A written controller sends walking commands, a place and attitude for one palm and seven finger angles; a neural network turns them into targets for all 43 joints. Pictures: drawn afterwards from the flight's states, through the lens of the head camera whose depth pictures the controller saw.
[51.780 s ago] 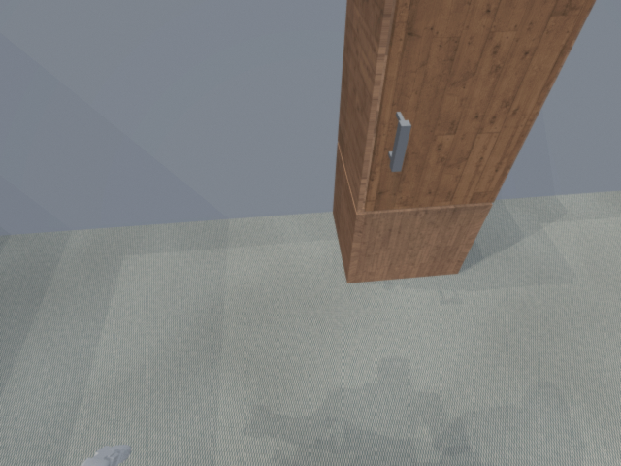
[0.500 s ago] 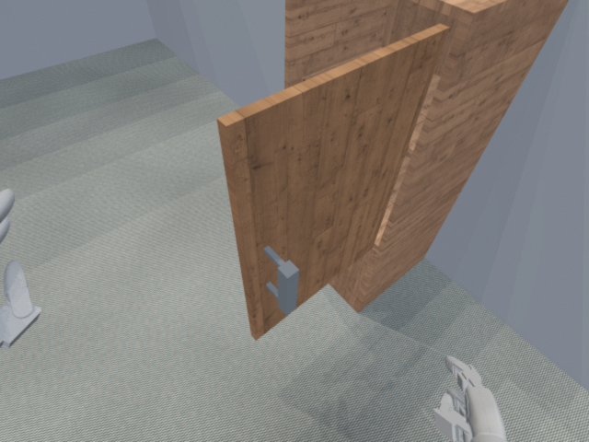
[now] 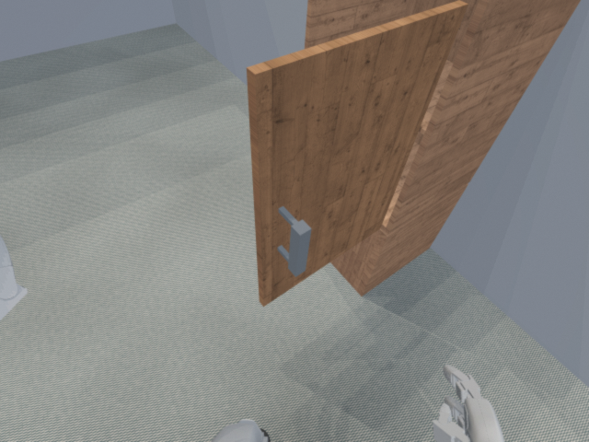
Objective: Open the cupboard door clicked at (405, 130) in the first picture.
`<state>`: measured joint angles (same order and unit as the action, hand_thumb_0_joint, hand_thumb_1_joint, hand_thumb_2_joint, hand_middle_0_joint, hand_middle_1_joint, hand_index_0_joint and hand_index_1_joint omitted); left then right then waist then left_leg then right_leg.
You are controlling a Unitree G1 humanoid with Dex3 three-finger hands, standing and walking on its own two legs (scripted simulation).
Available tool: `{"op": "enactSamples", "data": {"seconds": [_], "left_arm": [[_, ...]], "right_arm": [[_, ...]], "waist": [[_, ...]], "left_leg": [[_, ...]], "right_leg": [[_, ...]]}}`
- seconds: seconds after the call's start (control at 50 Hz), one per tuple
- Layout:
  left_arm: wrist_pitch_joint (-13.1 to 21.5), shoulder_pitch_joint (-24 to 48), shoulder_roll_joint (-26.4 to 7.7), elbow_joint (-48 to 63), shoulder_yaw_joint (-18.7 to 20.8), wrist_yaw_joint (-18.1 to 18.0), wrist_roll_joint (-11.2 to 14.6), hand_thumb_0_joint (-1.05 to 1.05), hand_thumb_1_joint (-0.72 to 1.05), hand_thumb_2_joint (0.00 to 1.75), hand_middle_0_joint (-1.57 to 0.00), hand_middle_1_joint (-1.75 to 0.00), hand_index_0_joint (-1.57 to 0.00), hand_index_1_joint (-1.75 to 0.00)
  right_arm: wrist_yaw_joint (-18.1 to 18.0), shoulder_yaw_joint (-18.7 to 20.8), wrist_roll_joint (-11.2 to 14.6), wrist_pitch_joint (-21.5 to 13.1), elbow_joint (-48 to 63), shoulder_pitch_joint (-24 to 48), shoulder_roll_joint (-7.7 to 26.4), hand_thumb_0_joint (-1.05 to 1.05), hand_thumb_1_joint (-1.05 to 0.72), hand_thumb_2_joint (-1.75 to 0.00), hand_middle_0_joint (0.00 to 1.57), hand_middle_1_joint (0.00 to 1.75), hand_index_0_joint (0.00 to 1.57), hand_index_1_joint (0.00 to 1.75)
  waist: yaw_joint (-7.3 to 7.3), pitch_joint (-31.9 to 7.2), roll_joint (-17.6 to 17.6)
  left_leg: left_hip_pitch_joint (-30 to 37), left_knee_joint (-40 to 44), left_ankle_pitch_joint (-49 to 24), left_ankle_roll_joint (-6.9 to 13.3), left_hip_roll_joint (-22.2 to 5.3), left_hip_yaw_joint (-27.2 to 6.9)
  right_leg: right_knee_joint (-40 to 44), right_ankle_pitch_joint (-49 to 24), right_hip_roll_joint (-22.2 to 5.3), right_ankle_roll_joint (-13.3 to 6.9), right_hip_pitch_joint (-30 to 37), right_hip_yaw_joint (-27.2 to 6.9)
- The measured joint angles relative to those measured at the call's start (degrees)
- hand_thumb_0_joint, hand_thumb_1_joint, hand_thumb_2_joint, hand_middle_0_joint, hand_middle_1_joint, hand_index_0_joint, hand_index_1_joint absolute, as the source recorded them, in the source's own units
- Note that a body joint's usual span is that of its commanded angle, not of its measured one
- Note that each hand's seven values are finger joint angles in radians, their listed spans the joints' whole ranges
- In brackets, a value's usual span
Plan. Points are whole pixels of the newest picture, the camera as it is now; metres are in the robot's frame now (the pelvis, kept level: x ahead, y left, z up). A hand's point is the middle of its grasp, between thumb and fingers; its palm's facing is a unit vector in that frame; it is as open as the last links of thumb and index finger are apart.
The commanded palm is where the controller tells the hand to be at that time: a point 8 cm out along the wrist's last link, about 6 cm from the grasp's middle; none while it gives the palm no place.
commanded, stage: step back with the hand held close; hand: left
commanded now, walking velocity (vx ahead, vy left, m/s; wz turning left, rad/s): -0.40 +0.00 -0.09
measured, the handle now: (291, 241) +0.45 +0.03 -0.06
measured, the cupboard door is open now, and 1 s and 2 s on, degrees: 92 92 92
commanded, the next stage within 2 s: stop stepping back and stand still in 0.56 s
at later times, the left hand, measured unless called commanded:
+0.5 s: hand out of the picture +0.11 +0.25 +0.18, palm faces +0.28 -0.83 -0.48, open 7.4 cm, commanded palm +0.06 +0.29 +0.19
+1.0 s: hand out of the picture -0.02 +0.21 +0.17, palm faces +0.32 -0.82 -0.48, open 7.4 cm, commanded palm -0.09 +0.25 +0.19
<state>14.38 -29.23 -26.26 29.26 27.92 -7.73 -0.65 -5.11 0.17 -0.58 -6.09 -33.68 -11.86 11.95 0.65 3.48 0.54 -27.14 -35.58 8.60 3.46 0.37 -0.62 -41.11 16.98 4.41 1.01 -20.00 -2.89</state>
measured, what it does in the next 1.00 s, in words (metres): walks backwards: right foot, then left foot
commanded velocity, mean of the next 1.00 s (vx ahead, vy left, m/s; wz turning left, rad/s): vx -0.14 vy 0.03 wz -0.03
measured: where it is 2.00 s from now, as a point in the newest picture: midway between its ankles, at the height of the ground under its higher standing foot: outside the picture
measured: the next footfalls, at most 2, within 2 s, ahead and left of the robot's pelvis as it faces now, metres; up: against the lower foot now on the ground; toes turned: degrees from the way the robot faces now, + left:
right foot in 0.02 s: +0.02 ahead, -0.13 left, +0.00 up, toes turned +5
left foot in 0.22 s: +0.05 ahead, +0.08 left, +0.00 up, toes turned -1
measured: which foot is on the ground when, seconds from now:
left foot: down 0.00-0.08, up 0.10-0.20, down 0.22-0.64, up 0.66-0.84, down 0.86-1.00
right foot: up 0.00-0.00, down 0.02-0.26, up 0.28-0.64, down 0.66-1.00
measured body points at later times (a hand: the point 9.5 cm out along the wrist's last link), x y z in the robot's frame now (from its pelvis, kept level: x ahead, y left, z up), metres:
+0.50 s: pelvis -0.11 +0.01 +0.02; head -0.08 +0.03 +0.47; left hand +0.09 +0.29 +0.21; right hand +0.08 -0.22 -0.04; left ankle +0.01 +0.08 -0.72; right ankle -0.22 -0.12 -0.65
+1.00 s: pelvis -0.27 -0.03 +0.01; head -0.28 -0.03 +0.46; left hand -0.05 +0.25 +0.20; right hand -0.16 -0.30 -0.08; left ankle -0.19 +0.06 -0.72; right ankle -0.32 -0.10 -0.72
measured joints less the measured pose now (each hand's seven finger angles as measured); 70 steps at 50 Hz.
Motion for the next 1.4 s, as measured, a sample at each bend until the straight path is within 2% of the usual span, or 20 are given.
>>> {"op": "enactSamples", "data": {"seconds": [0.08, 0.2, 0.28, 0.34, 0.44, 0.52, 0.6, 0.66, 0.7, 0.74, 0.78, 0.84, 0.9, 0.96, 1.04, 1.1, 1.14, 1.2, 1.3, 1.4], "left_arm": [[0.7, -1.5, 0.9, 0.6, 1.3, -0.3, 1.1, 0.01, 0.89, 0.90, -0.22, -0.30, -0.22, -0.30], [-0.8, -2.5, 2.3, 0.9, -5.1, 0.2, 1.1, 0.01, 0.89, 0.90, -0.22, -0.30, -0.22, -0.30], [-1.7, -0.4, -1.1, 1.4, -3.6, 0.6, 1.5, 0.01, 0.89, 0.90, -0.22, -0.30, -0.22, -0.31], [-2.0, -0.1, -2.8, 1.4, -1.8, 0.7, 2.4, 0.01, 0.89, 0.90, -0.22, -0.30, -0.22, -0.31], [-3.5, -3.6, -1.5, 4.6, -2.1, 0.4, 3.5, 0.01, 0.89, 0.90, -0.22, -0.30, -0.22, -0.30], [-5.3, -2.9, -0.4, 4.7, -3.9, 0.2, 4.0, 0.01, 0.89, 0.90, -0.22, -0.30, -0.22, -0.30], [-6.3, -0.8, -0.7, 3.3, -3.9, -0.3, 4.8, 0.01, 0.89, 0.90, -0.22, -0.30, -0.22, -0.30], [-5.4, -1.1, -2.3, 4.3, -1.8, -0.6, 5.3, 0.01, 0.89, 0.90, -0.22, -0.30, -0.21, -0.30], [-4.2, -1.9, -1.0, 4.4, -3.1, -0.3, 4.2, 0.01, 0.89, 0.90, -0.22, -0.30, -0.22, -0.30], [-3.4, -3.9, -0.9, 4.6, -3.6, 0.2, 3.3, 0.01, 0.89, 0.90, -0.22, -0.30, -0.22, -0.30], [-3.3, -5.4, -1.0, 4.5, -3.2, 0.1, 2.6, 0.01, 0.89, 0.90, -0.22, -0.30, -0.22, -0.31], [-3.7, -4.9, -0.2, 2.0, -3.3, -0.6, 2.5, 0.01, 0.89, 0.90, -0.22, -0.30, -0.22, -0.31], [-4.4, -1.0, 0.8, -2.7, -4.0, -1.1, 2.7, 0.01, 0.89, 0.90, -0.22, -0.30, -0.22, -0.31], [-5.0, 0.3, 1.4, -6.0, -3.6, -1.3, 2.5, 0.01, 0.89, 0.90, -0.22, -0.30, -0.22, -0.30], [-5.0, -1.9, 1.8, -3.7, -4.1, -0.8, 2.0, 0.01, 0.89, 0.90, -0.22, -0.30, -0.21, -0.30], [-3.3, -4.5, 0.6, -0.5, -4.7, -0.1, 1.5, 0.01, 0.89, 0.90, -0.22, -0.30, -0.22, -0.30], [-1.5, -5.8, 0.8, 0.1, -4.2, 0.4, 1.6, 0.01, 0.89, 0.90, -0.22, -0.30, -0.22, -0.31], [0.5, -5.9, 2.1, -3.8, -3.3, 0.4, 1.4, 0.01, 0.89, 0.90, -0.22, -0.30, -0.22, -0.31], [-0.7, -0.2, 4.9, -12.9, -5.2, -0.4, 1.1, 0.01, 0.89, 0.90, -0.22, -0.30, -0.22, -0.31], [-2.6, -0.6, 6.8, -9.4, -7.9, -1.0, 1.2, 0.01, 0.89, 0.90, -0.21, -0.30, -0.22, -0.30]], "right_arm": [[1.0, 0.1, -0.2, -0.8, -0.7, 1.4, -0.2, 0.01, -0.91, -0.90, 0.21, 0.30, 0.20, 0.30], [1.0, 0.3, 0.4, 0.7, -3.3, 2.3, 0.0, 0.01, -0.91, -0.90, 0.21, 0.30, 0.20, 0.30], [-0.1, 0.4, 0.4, 1.4, -2.0, 4.6, -0.9, 0.01, -0.91, -0.90, 0.21, 0.30, 0.20, 0.30], [0.8, 0.3, -0.5, 0.0, -0.6, 6.1, -1.7, 0.01, -0.91, -0.90, 0.20, 0.30, 0.20, 0.30], [2.4, -0.6, -0.3, -1.8, -0.1, 6.0, -2.5, 0.01, -0.91, -0.90, 0.21, 0.30, 0.20, 0.30], [2.1, -1.3, -0.6, -1.7, -0.7, 5.5, -2.9, 0.01, -0.90, -0.90, 0.21, 0.31, 0.20, 0.30], [1.7, -1.5, -0.9, -1.2, -0.9, 5.0, -3.1, 0.01, -0.90, -0.90, 0.21, 0.31, 0.20, 0.30], [2.0, -1.5, -0.4, -0.5, -0.8, 5.4, -3.0, 0.01, -0.90, -0.90, 0.21, 0.31, 0.20, 0.30], [1.9, -1.3, -0.6, 0.2, -3.4, 4.8, -1.6, 0.01, -0.90, -0.90, 0.21, 0.31, 0.20, 0.30], [2.1, -1.3, -0.1, 0.9, -4.7, 1.4, -1.1, 0.01, -0.91, -0.90, 0.21, 0.30, 0.20, 0.30], [1.4, -1.7, 0.5, 1.4, -4.9, -1.6, -0.9, 0.01, -0.91, -0.90, 0.21, 0.30, 0.20, 0.30], [0.0, -1.5, 0.9, 1.0, -4.5, -4.5, 0.7, 0.01, -0.91, -0.90, 0.21, 0.30, 0.20, 0.30], [-0.6, -0.1, 1.3, 0.4, -4.8, -4.4, 1.9, 0.01, -0.91, -0.90, 0.20, 0.30, 0.20, 0.30], [-0.3, -0.1, 0.5, -0.5, -4.7, -3.3, 1.3, 0.01, -0.91, -0.90, 0.20, 0.30, 0.20, 0.30], [0.2, -0.3, -0.3, -1.6, -3.0, -3.4, 0.2, 0.01, -0.91, -0.90, 0.20, 0.30, 0.20, 0.30], [0.8, 0.0, -0.2, -0.7, -3.0, -4.3, -0.5, 0.01, -0.91, -0.90, 0.20, 0.30, 0.20, 0.30], [1.2, 0.0, -0.3, -0.1, -4.8, -4.6, -0.6, 0.01, -0.91, -0.90, 0.20, 0.30, 0.20, 0.30], [1.2, 0.1, -0.3, 0.6, -5.9, -5.7, -0.1, 0.01, -0.91, -0.90, 0.21, 0.30, 0.20, 0.30], [0.0, 1.0, 0.0, -0.3, -6.3, -5.5, 2.1, 0.01, -0.91, -0.90, 0.21, 0.30, 0.20, 0.30], [-0.2, 1.4, 0.0, -1.6, -5.5, -3.8, 3.0, 0.01, -0.91, -0.90, 0.20, 0.30, 0.20, 0.30]], "waist": [[-1.43, -0.7, -0.1], [-1.17, -2.5, -1.4], [-0.74, -0.7, -3.6], [-1.10, 0.7, -2.7], [-2.54, -0.5, -1.0], [-2.47, -2.2, -0.9], [-1.40, -3.8, -1.2], [-2.18, -4.3, -4.3], [-2.82, -3.8, -2.8], [-2.69, -5.4, -3.7], [-2.23, -6.7, -4.9], [-0.86, -7.8, -3.9], [0.84, -7.1, -2.7], [1.36, -5.6, -3.3], [2.72, -4.6, -1.7], [2.17, -4.9, -1.1], [0.33, -5.8, -2.1], [-0.77, -7.9, -2.3], [-0.85, -7.2, -0.6], [-1.38, -4.6, -0.8]], "left_leg": [[-3.0, -0.1, -0.5, -1.2, -1.2, 1.0], [2.4, -2.5, 5.3, -4.1, 0.8, 1.5], [5.7, 5.9, 2.3, 0.6, 2.0, 2.3], [5.8, 9.1, -1.5, 0.6, 0.5, 2.7], [5.5, 13.5, -5.8, 0.3, -2.6, 4.5], [4.2, 17.1, -10.2, -0.3, -3.7, 5.0], [1.1, 20.7, -14.9, -1.7, -3.8, 4.4], [-5.7, 12.8, -6.9, -4.6, -2.4, 5.7], [-9.3, -3.8, 6.3, -6.0, -1.6, 2.2], [-9.4, -14.6, 9.4, -6.1, 0.3, 2.2], [-5.3, -14.4, 8.9, -5.6, 0.8, 4.3], [4.6, -2.8, 4.7, -3.9, 0.9, 5.8], [7.9, 3.3, 7.6, -0.1, 1.8, 5.3], [7.7, 4.0, 3.7, -0.1, 2.0, 6.6], [7.2, 5.7, 1.8, -1.0, 1.3, 5.6], [1.6, -6.9, 11.5, -2.5, 1.2, 3.6], [-3.0, -20.9, 11.1, -3.5, 1.5, 2.7], [-5.5, -27.2, 7.1, -4.1, -0.4, 2.7], [-1.3, -15.2, 5.4, -3.3, -3.0, 4.0], [8.6, 2.2, 4.9, -2.0, -2.4, 6.3]], "right_leg": [[5.5, 4.4, 1.0, -1.9, 2.7, -1.6], [10.2, -1.2, -0.6, -0.8, 2.9, -2.0], [6.8, -1.0, -1.5, -0.3, 0.1, -2.0], [-5.7, 8.9, 0.5, -0.6, -3.0, -1.1], [-13.0, 10.3, 0.2, 0.3, -1.5, 1.5], [-10.4, 12.0, -0.8, -0.1, 2.9, 2.6], [0.5, 13.4, -0.7, -1.9, 9.4, 5.2], [14.1, 7.6, -2.9, -5.3, 13.0, 3.6], [12.0, 6.7, -1.9, -4.8, 12.1, 3.2], [12.9, 6.7, -2.6, -4.0, 12.8, 3.0], [13.7, 6.2, -3.3, -3.7, 13.4, 2.8], [12.1, 6.5, -2.9, -3.6, 12.9, 3.5], [6.1, 8.7, -3.4, -2.5, 9.8, 4.6], [3.0, 9.9, -4.1, -1.0, 7.6, 3.5], [4.2, 10.0, -3.6, -2.9, 7.2, 5.8], [7.1, 4.7, -3.2, -6.2, 7.1, 7.4], [8.6, 1.8, -3.6, -6.6, 6.9, 6.7], [12.7, 0.2, -4.0, -6.2, 7.6, 6.1], [15.8, -1.5, -5.6, -5.5, 8.8, 7.7], [14.2, -0.4, -6.1, -4.7, 9.1, 8.0]]}}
